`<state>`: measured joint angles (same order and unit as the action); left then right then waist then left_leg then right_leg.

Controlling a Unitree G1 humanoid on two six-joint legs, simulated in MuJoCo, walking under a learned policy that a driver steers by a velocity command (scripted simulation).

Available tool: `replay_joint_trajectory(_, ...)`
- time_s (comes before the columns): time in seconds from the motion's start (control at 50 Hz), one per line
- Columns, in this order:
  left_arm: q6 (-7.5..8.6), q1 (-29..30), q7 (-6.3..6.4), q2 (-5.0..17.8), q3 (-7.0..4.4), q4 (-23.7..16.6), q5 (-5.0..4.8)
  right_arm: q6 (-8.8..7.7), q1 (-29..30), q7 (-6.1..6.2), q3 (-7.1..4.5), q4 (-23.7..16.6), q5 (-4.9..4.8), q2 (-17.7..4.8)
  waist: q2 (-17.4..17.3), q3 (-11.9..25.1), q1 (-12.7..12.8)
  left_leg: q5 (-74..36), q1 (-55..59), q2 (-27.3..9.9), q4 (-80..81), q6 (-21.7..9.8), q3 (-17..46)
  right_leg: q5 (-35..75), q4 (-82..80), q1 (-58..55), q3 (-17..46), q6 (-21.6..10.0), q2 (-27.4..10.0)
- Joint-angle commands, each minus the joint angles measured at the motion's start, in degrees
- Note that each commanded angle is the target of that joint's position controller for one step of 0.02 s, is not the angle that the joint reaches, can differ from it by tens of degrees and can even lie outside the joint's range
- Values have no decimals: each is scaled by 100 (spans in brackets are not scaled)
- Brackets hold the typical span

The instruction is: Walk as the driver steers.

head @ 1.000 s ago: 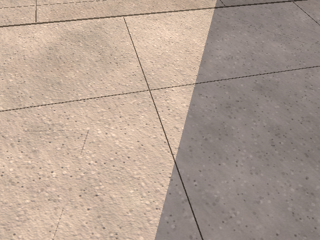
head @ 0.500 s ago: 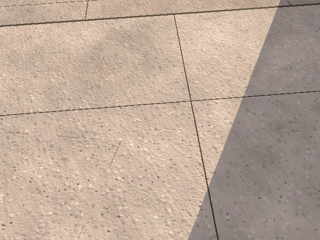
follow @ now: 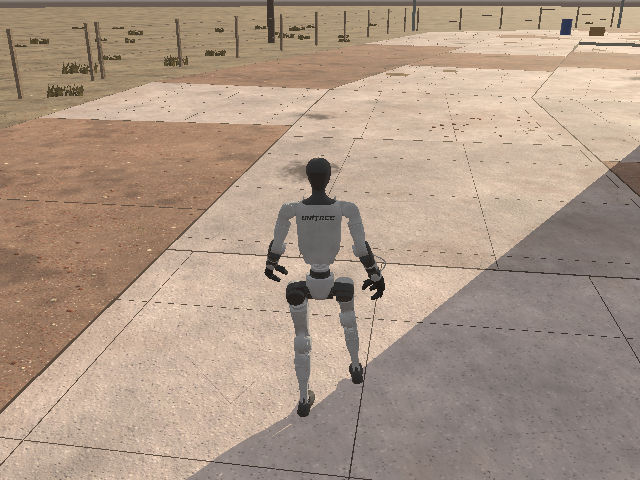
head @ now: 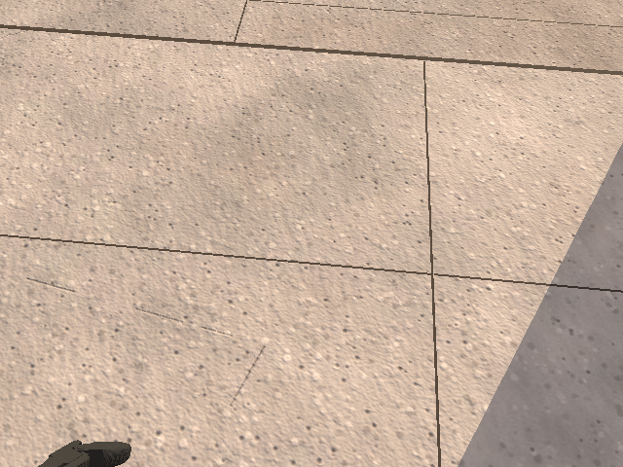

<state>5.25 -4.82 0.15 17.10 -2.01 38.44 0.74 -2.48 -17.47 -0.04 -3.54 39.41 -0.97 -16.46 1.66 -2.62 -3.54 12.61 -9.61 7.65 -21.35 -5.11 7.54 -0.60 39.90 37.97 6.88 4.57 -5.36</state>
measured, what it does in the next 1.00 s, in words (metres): walks ahead: right foot, then left foot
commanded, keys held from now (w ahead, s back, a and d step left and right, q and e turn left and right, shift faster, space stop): w+q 0.08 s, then w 0.54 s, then w+e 0.38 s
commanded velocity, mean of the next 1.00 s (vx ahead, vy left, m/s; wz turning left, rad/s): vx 0.50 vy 0.00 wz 0.07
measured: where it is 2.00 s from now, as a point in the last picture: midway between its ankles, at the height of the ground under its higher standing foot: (326, 221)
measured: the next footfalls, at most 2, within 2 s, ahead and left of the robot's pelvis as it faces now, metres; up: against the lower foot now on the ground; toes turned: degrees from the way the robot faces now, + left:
right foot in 0.14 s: +0.26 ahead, -0.15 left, +0.00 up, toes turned +9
left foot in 0.64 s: +0.48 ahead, +0.14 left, +0.00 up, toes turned +10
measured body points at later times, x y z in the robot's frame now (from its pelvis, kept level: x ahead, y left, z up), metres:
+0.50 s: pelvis +0.27 -0.04 +0.00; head +0.30 -0.04 +0.45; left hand +0.21 +0.24 -0.12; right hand +0.52 -0.23 -0.08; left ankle +0.40 +0.14 -0.70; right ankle +0.22 -0.16 -0.74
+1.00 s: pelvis +0.52 +0.05 +0.00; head +0.54 +0.05 +0.45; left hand +0.69 +0.31 -0.10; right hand +0.57 -0.23 -0.12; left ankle +0.44 +0.13 -0.74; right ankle +0.71 -0.11 -0.68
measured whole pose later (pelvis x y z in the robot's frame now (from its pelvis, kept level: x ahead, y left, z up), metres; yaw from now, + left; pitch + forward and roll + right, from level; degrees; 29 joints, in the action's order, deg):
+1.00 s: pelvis +0.52 +0.05 +0.00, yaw +0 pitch +0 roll +2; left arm 2.2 -9.3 -1.5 16.8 -3.1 43.4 -1.1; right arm -5.4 -19.1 -0.2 -3.6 47.3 0.6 -15.5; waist 2.7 -1.3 -3.7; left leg 14.1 1.4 3.0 -12.0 -2.5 -10.3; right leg 2.9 43.9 39.6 3.6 0.1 -5.5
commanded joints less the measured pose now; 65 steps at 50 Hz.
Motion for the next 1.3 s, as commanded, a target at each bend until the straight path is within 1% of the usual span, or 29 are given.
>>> replay_joint_trajectory(0.02,115,486,-56,422,-99,-454,-97,-30,-93,59,-287,-273,-58,-983,-620,284,-66,-475,-677,-1193,442,-768,1066,512,-706,-1169,-290,8,463)
replay_joint_trajectory(0.08,187,375,-112,676,-227,-455,-140,10,-140,77,-279,-245,-54,-909,-824,353,90,-225,-129,-1418,-115,-636,1673,-157,-1065,-1406,-125,-207,496)
replay_joint_trajectory(0.12,241,-405,-99,803,-338,-245,-109,17,-118,70,-201,-237,-4,-650,-901,611,492,-558,-129,-1248,-785,-401,1539,-308,-1368,-2410,-302,-523,437)
replay_joint_trajectory(0.14,274,-1127,-62,1041,-413,-184,2,-10,-200,42,-65,-280,47,-284,-446,1247,796,-223,-554,-933,-2150,-179,1121,-620,-1351,-3623,408,-903,-331)
replay_joint_trajectory(0.16,214,-1768,-65,1577,-544,31,105,-69,-1003,42,49,-356,-76,57,1240,1942,579,1581,-2427,-74,-4100,291,249,-1800,-1818,-5476,2944,-1903,-1572)
replay_joint_trajectory(0.18,175,-1963,-136,1239,-510,156,-74,-91,-1058,68,-7,-279,-170,-416,1420,1810,711,2079,-3446,-344,-5067,395,300,-3408,-2314,-5583,4254,-2118,-1866)
replay_joint_trajectory(0.2,150,-1672,-127,825,-394,78,-109,-79,-447,75,-106,-302,-155,-803,759,1031,862,1552,-3703,-569,-5364,403,377,-3501,-2427,-4996,3513,-1865,-1589)
replay_joint_trajectory(0.22,105,-1383,-114,676,-333,38,-59,-72,36,88,-114,-403,-58,-827,362,631,825,1142,-3612,-756,-5290,410,147,-2807,-2408,-4394,2654,-1668,-1309)
replay_joint_trajectory(0.24,75,-1188,-109,564,-284,61,-26,-100,327,78,-106,-495,33,-745,234,321,746,848,-3520,-894,-4974,405,81,-2089,-2490,-3869,2093,-1632,-1063)
replay_joint_trajectory(0.3,94,-1087,-98,386,-205,169,-33,-103,247,0,-66,-470,22,-438,501,251,467,490,-2926,-1176,-4236,424,-188,-935,-2801,-3244,1219,-1608,-672)
replay_joint_trajectory(0.42,46,-1338,-68,810,-296,464,-150,-167,1135,-72,105,-655,58,-124,328,98,691,-753,-2642,-1241,-2129,552,-529,-72,-3133,-3077,307,-1670,-596)
replay_joint_trajectory(0.56,-117,-1835,-53,993,-318,837,-239,-243,1947,-220,58,-902,-32,-305,333,-89,819,-948,-2118,-1004,-928,326,-659,284,-2824,-3635,168,-1447,-894)
replay_joint_trajectory(0.62,-193,-1738,-13,1004,-304,861,-235,-245,731,-171,-167,-549,36,-713,208,665,89,-833,-140,-719,-502,-37,-926,2105,-1299,-3488,-284,-1152,-545)
replay_joint_trajectory(0.64,-172,-1684,-8,735,-181,721,-130,-229,-285,-101,-288,-376,113,-1068,-194,1445,-354,-875,1550,-1569,-687,-380,-30,1144,258,-2433,-458,-935,-261)
replay_joint_trajectory(0.66,-74,-2243,-12,84,24,566,-96,-177,-669,-79,-385,-308,168,-1573,-1706,2140,-155,118,3256,-2994,-214,-1177,2472,-2311,2336,-255,-745,-531,691)
replay_joint_trajectory(0.68,9,-2057,-27,571,-87,650,-218,-167,-772,-85,-272,-275,103,-1075,-1427,2157,-353,950,3063,-3079,272,-1243,3236,-3213,3135,398,-4,-546,593)
replay_joint_trajectory(0.7,41,-1620,-51,860,-192,516,-349,-183,-438,-80,-181,-250,73,-848,-1120,1294,-284,867,2400,-2915,381,-1017,2390,-2773,3295,755,14,-593,330)
replay_joint_trajectory(0.74,3,-1217,-37,745,-204,467,-255,-228,208,-106,-87,-238,123,-532,-701,549,38,86,1123,-2429,732,-768,1215,-1940,2823,453,-143,-552,-45)
replay_joint_trajectory(0.78,-152,-1434,-32,533,-209,561,-237,-334,503,-129,-67,-178,174,-382,-803,372,342,-570,397,-2212,1102,-671,534,-1505,2582,-125,-83,-485,-192)
replay_joint_trajectory(0.9,-271,-939,-64,270,-190,373,-201,-450,457,-41,-158,190,200,-569,-465,37,371,-1773,256,-2065,1437,-588,-797,-33,1354,155,15,-354,-118)
replay_joint_trajectory(1.06,-241,467,-353,138,-89,-312,-190,-203,-174,59,-257,624,39,-916,-308,-349,-113,-2405,1437,-2349,1125,-360,-1558,127,-358,347,-722,-697,48)
replay_joint_trajectory(1.14,-300,-219,-410,515,-300,-387,-195,-5,-46,158,-329,593,0,-1199,-694,365,468,-5660,1721,-2323,-603,-106,-1881,-1013,-403,-1051,-1347,-1135,732)
replay_joint_trajectory(1.16,-311,-1072,-353,787,-466,-195,-207,27,54,188,-315,559,-21,-1203,-616,809,958,-5600,1247,-2145,-1745,55,-2011,-757,-765,-2308,-1337,-1347,947)
replay_joint_trajectory(1.18,-376,-1992,-229,1245,-658,1,-211,-20,-7,211,-233,459,59,-1037,-88,1349,1346,-3905,-138,-1895,-3442,297,-2002,-664,-954,-4110,-283,-1680,393)
replay_joint_trajectory(1.2,-338,-1813,-188,1797,-721,-47,-260,-193,-616,76,52,166,246,-147,1343,1848,594,1835,-2826,-652,-5454,662,-1472,-1491,-1372,-6057,2991,-2815,-1111)
replay_joint_trajectory(1.22,-270,-2018,-192,1289,-581,-175,-214,-430,12,-19,-11,127,53,-613,631,2430,1066,2106,-3440,-609,-5983,564,-211,-2021,-2136,-6308,4027,-2923,-1371)
replay_joint_trajectory(1.24,-208,-1805,-195,1028,-500,-138,-160,-548,610,-65,-78,-84,-150,-858,383,1571,1122,1538,-3810,-891,-5798,435,-167,-1585,-2287,-5707,3142,-2597,-1192)
replay_joint_trajectory(1.26,-178,-1443,-190,907,-463,-170,-177,-605,693,-37,-46,-112,-94,-778,-85,1056,836,1049,-3616,-1136,-5263,390,-202,-1031,-2295,-4843,2461,-2390,-934)
replay_joint_trajectory(1.3,-170,-864,-148,618,-362,-348,-95,-539,565,5,-111,-31,117,-824,-73,614,396,637,-2866,-1397,-4549,509,-203,59,-2495,-3550,1669,-2235,-566)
